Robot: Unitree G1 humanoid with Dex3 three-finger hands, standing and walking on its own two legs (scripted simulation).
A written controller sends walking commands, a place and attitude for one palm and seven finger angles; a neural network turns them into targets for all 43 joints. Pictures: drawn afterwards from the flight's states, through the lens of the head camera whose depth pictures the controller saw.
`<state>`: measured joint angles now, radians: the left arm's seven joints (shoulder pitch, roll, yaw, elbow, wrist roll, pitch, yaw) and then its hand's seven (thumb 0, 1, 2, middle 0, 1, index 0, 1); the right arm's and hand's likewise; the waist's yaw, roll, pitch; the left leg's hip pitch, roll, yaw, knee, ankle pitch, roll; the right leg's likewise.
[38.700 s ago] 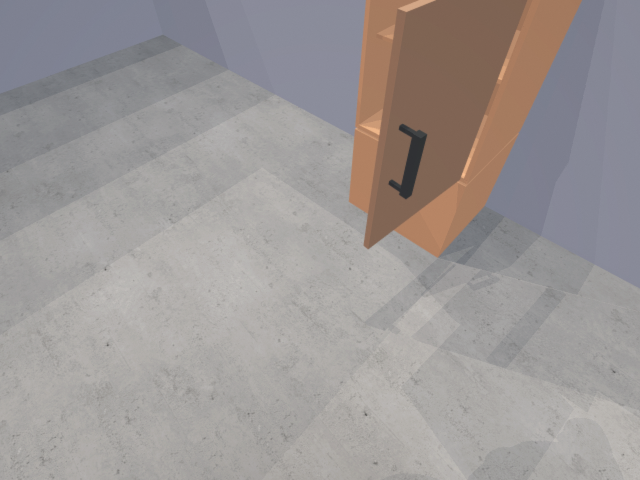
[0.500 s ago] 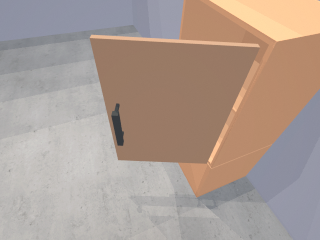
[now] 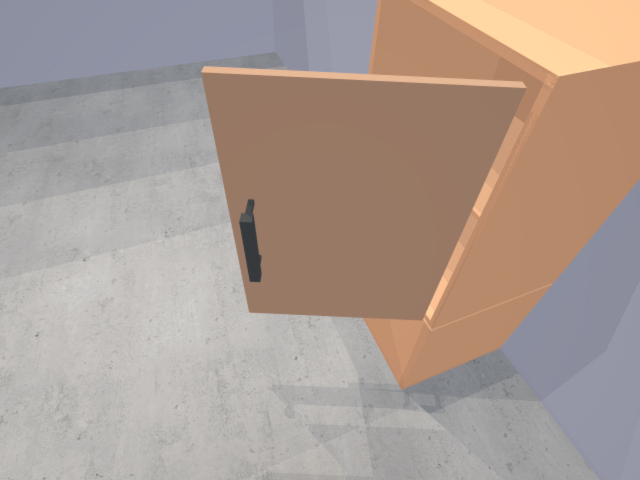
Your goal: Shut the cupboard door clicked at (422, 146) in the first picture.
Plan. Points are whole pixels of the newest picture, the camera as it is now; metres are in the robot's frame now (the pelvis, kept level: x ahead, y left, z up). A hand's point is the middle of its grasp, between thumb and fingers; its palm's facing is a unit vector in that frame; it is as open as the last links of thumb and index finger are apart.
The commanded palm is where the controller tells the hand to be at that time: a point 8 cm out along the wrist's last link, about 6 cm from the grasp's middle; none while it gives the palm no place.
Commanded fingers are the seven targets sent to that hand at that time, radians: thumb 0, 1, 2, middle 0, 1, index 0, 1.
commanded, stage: look again from close up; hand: left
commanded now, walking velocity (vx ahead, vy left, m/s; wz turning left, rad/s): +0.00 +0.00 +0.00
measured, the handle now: (253, 242) +0.51 +0.16 -0.06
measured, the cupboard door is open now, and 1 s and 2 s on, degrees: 66 66 66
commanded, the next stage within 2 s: shuffle to correct the standing spot in 0.54 s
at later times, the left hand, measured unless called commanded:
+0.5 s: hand out of the picture +0.01 +0.17 -0.18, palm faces +0.04 -0.98 -0.21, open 7.4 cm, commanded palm none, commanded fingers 0.00 0.90 0.90 -0.20 -0.30 -0.20 -0.30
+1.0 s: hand out of the picture -0.01 +0.13 -0.18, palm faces +0.06 -0.99 -0.14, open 7.4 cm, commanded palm none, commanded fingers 0.00 0.90 0.90 -0.20 -0.30 -0.20 -0.30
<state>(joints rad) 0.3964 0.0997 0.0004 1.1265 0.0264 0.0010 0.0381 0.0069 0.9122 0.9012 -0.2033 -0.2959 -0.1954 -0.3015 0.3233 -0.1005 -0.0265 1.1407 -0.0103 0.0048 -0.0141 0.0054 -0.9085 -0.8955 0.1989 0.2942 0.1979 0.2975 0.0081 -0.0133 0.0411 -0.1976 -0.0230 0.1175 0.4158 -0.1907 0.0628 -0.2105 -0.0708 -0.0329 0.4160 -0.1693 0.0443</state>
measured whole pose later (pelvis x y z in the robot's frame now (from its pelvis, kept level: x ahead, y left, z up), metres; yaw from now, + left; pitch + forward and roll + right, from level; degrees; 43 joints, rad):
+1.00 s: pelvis +0.04 -0.03 -0.01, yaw +1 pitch -1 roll +0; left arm 0.41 0.14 0.01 1.07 0.03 -0.01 0.01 0.01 0.91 0.90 -0.20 -0.30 -0.20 -0.30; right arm 0.35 -0.12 -0.02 1.10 -0.02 -0.01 -0.01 0.01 -0.91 -0.90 0.20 0.29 0.20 0.30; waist 0.00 -0.03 -0.01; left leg -0.23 0.02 0.08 0.53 -0.30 0.02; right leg -0.23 -0.04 -0.06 0.53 -0.29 0.00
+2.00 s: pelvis -0.01 -0.01 -0.01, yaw +1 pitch -1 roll +1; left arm 0.34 0.16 -0.02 1.06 0.02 0.01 0.01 0.01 0.91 0.90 -0.20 -0.30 -0.20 -0.30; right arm 0.29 -0.21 -0.01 1.02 -0.02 0.00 0.00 0.01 -0.91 -0.90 0.20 0.29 0.20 0.30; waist 0.00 0.04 0.03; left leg -0.26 -0.03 0.11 0.47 -0.20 0.06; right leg -0.30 -0.03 0.05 0.53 -0.24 0.01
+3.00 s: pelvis +0.07 -0.05 +0.00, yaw +2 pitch +0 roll +1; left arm 0.21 0.20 -0.01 1.09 0.01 -0.02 0.02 0.01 0.91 0.90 -0.21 -0.30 -0.20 -0.30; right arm 0.19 -0.20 0.00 1.11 -0.02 -0.02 -0.03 0.01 -0.91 -0.90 0.20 0.29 0.20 0.30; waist 0.01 0.00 0.04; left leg -0.13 0.02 0.07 0.41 -0.28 -0.01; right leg -0.15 0.03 0.02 0.45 -0.30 -0.03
